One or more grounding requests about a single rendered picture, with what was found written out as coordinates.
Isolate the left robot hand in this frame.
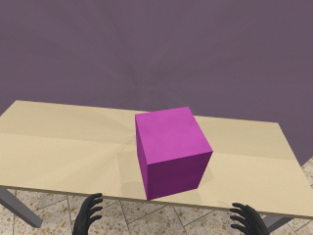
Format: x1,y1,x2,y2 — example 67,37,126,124
72,193,103,235

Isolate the right robot hand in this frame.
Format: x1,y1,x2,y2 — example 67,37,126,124
230,203,270,235

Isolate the table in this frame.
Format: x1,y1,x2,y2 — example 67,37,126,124
0,100,313,235

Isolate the carton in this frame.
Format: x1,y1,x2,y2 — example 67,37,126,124
135,107,213,201

